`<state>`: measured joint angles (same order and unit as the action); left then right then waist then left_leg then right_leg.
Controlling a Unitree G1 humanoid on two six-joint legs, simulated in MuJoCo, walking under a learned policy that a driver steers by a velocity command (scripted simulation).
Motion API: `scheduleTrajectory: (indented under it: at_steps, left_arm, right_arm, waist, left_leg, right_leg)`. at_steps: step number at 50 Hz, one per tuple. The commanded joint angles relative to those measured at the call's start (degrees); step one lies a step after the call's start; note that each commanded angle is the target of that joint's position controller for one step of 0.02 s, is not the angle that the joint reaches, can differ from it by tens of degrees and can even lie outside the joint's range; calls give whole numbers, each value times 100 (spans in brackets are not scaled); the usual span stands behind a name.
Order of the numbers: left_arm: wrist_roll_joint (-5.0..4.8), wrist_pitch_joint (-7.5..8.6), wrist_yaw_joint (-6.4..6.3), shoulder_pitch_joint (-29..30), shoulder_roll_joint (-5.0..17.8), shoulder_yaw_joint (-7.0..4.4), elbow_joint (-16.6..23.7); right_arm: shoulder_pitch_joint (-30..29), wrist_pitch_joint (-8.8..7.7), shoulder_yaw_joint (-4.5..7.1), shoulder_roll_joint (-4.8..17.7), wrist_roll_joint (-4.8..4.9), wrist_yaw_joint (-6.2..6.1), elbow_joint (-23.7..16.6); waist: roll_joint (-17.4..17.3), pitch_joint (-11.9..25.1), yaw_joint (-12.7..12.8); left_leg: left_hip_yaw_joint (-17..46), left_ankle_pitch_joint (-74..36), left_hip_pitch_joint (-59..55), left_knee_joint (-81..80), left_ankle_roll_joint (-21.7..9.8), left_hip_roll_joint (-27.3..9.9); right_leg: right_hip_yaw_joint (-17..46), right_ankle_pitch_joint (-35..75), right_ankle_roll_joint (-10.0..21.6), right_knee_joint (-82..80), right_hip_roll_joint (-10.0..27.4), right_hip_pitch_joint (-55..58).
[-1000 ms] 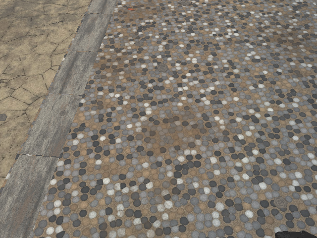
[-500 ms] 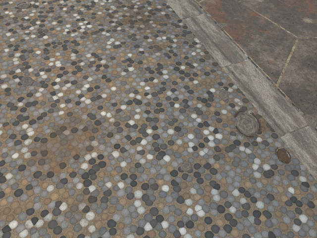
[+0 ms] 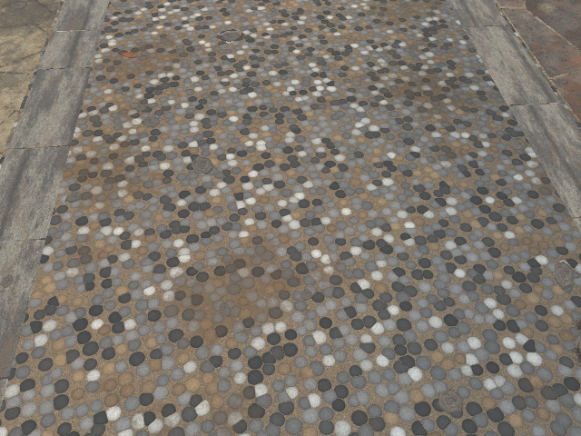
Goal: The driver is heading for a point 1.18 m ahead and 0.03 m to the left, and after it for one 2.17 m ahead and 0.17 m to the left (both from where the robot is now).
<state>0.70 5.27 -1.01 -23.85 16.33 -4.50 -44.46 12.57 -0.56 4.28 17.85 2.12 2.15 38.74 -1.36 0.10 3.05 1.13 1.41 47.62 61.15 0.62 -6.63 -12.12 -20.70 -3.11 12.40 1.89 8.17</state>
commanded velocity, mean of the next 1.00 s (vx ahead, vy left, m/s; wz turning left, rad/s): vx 0.95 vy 0.00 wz -0.15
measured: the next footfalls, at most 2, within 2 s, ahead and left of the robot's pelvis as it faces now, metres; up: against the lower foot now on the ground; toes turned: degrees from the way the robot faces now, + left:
left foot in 0.16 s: +0.28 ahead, +0.16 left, +0.00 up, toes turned +14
right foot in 0.66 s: +0.76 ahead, +0.15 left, +0.00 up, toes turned +5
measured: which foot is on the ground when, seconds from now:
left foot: up 0.00-0.14, down 0.16-0.64, up 0.66-1.00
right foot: down 0.00-0.14, up 0.16-0.64, down 0.66-1.00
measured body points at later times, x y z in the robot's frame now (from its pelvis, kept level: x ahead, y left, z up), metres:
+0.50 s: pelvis +0.37 +0.14 +0.00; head +0.38 +0.15 +0.45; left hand +0.49 +0.42 -0.09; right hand +0.48 -0.11 -0.11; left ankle +0.25 +0.15 -0.73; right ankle +0.66 +0.02 -0.64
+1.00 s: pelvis +0.82 +0.23 +0.01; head +0.85 +0.21 +0.45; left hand +0.89 +0.49 -0.11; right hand +1.05 -0.02 -0.03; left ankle +1.06 +0.39 -0.68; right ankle +0.72 +0.15 -0.73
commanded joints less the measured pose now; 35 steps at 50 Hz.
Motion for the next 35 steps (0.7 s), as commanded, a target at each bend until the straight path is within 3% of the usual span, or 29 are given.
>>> scheduleTrajectory:
  at_steps: [1,3,5,6,7,8,9,10,11,12,13,14,15,17,18,20,24,27,28,30,31,32,33,34,35]
  left_arm:
    - [-43,68,15,335,892,-201,320]
    - [-71,-24,60,376,1011,-230,269]
    - [-106,-116,74,452,1328,-294,264]
    - [-136,-176,85,533,1495,-324,269]
    - [-200,-196,101,650,1659,-358,328]
    - [-235,-113,77,728,1522,-291,453]
    - [-11,35,105,166,222,61,717]
    - [-188,345,71,414,292,207,1072]
    - [-352,507,46,1438,931,78,1297]
    - [-446,560,29,1452,814,121,1301]
    - [-342,537,-4,1310,705,164,1130]
    - [-278,436,17,970,657,141,967]
    - [-306,292,68,720,659,127,822]
    - [-276,42,95,648,573,133,678]
    - [-254,-46,97,810,481,170,702]
    - [-199,-94,94,1339,402,229,830]
    - [-281,99,267,2124,330,244,950]
    - [-342,227,489,2366,294,222,1028]
    - [-354,250,552,2339,399,173,1029]
    - [-377,195,613,2041,572,74,1036]
    - [-398,108,604,1543,704,10,979]
    - [-430,-9,555,433,993,-133,716]
    - [-419,-112,448,-1387,1278,-265,245]
    - [-345,-190,338,-2221,1193,-127,-206]
    - [-46,-79,323,-1395,981,-54,48]
  right_arm:
    - [-1075,-114,-109,44,25,162,-713]
    - [-1191,-125,-141,49,63,238,-777]
    - [-965,-107,-47,305,98,218,-818]
    - [-359,-69,81,566,159,180,-736]
    - [635,-23,274,959,182,140,-533]
    - [1957,70,568,1500,167,49,-162]
    - [1837,80,616,2011,153,-27,50]
    - [1802,-125,503,1863,32,22,-325]
    - [1764,-279,372,1291,-20,60,-313]
    - [1663,-382,313,1128,-96,53,-187]
    - [1161,-445,226,900,-155,40,-239]
    - [679,-479,137,671,-268,18,-339]
    - [404,-486,60,497,-338,4,-397]
    - [364,-539,-17,347,-258,-24,-257]
    - [451,-589,-26,377,-241,-38,-159]
    - [628,-678,-38,397,-243,-78,-23]
    - [1039,-789,-94,445,-292,-231,208]
    - [1190,-745,-95,618,-296,-331,439]
    - [1177,-694,-88,683,-328,-377,457]
    - [1151,-526,-28,926,-430,-538,468]
    - [1015,-437,33,1066,-475,-650,433]
    - [688,-364,68,1131,-560,-713,336]
    - [-92,-340,122,1291,-601,-702,76]
    - [-551,-476,-119,400,-621,-500,-132]
    - [314,-699,-379,-367,-117,-313,-566]
  waist:
    - [443,-1230,66]
    - [361,-1298,3]
    - [705,-863,-299]
    - [956,-417,-710]
    - [1083,214,-1271]
    - [730,874,-1913]
    - [-1503,760,-984]
    - [-1498,2259,-975]
    - [-526,1565,-1300]
    - [-125,914,-1011]
    - [447,542,-676]
    - [388,365,-357]
    - [116,132,-184]
    - [-10,-255,-118]
    - [1,-468,-148]
    - [-36,-791,-366]
    - [140,-881,-784]
    - [-46,-804,-784]
    - [-164,-664,-732]
    - [-560,-210,-429]
    - [-770,11,-65]
    - [-801,432,531]
    - [-573,857,1457]
    - [1452,668,1551]
    - [2676,1293,405]
  left_leg:
    - [-247,-205,311,-782,-236,-181]
    - [-574,99,-34,-1315,-504,-63]
    - [-1110,704,-1010,-1403,-776,449]
    - [-1301,1146,-1809,-1286,-920,794]
    - [-1364,1411,-3285,-1339,-1109,1105]
    - [-854,1115,-5596,-1789,-1367,1233]
    - [1781,2562,-7046,-2592,-2033,155]
    - [5107,4641,-7645,-4252,-2843,-840]
    - [5060,4542,-7160,-4833,-2265,-844]
    - [4614,4065,-6313,-4897,-2084,-902]
    - [3889,3317,-5312,-4763,-1920,-788]
    - [3181,2820,-4536,-4649,-1819,-546]
    - [2683,2608,-3962,-4764,-1738,-376]
    - [1819,1976,-3332,-5032,-1590,-219]
    - [1376,1533,-3160,-5132,-1470,-126]
    - [536,676,-3089,-5359,-1173,139]
    - [-454,-688,-3467,-5653,-416,305]
    - [-754,-2110,-4407,-5606,-74,119]
    - [-841,-3256,-4840,-5349,61,98]
    - [-979,-5972,-5678,-4383,258,-81]
    - [-1002,-7266,-5781,-3593,301,-243]
    - [-955,-7989,-5549,-2309,326,-314]
    - [-845,-7623,-4452,-163,292,-253]
    - [-796,3,-2266,3158,265,887]
    - [461,3421,187,4754,401,1460]
  right_leg:
    - [108,1017,848,-966,1486,-677]
    - [-248,2032,802,-787,1477,-413]
    - [-422,5473,786,37,1508,-192]
    - [-488,7083,778,997,1517,-120]
    - [-466,7815,751,2347,1506,-542]
    - [-376,6849,533,4177,1252,-1910]
    - [-1,-466,116,6739,95,-4465]
    - [1729,-1157,185,7821,-548,-5282]
    - [2127,-392,428,7536,-198,-5690]
    - [2015,-45,562,7163,31,-5652]
    - [1974,252,601,6733,360,-5228]
    - [2029,543,619,6467,604,-4768]
    - [1973,705,616,6371,754,-4538]
    - [1768,961,525,6058,918,-4546]
    - [1689,1281,474,5874,930,-4741]
    - [1531,2121,395,5094,819,-5046]
    - [1164,3781,442,3185,210,-4662]
    - [835,4137,628,2261,-155,-4474]
    - [630,3988,705,2106,-386,-4365]
    - [162,3346,825,2133,-822,-4025]
    - [44,2849,897,2293,-956,-3582]
    - [108,2478,1042,2560,-987,-2619]
    - [914,2453,1389,2478,-549,-912]
    - [1364,2606,1694,2757,-186,516]
    - [4556,83,2834,2073,730,1768]
Keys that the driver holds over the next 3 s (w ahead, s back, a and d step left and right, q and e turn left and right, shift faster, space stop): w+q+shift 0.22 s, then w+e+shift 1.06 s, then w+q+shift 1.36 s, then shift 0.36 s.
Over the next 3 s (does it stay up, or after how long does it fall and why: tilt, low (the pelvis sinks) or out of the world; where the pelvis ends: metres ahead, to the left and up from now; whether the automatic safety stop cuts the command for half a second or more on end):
stays up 2.35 0.06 -0.01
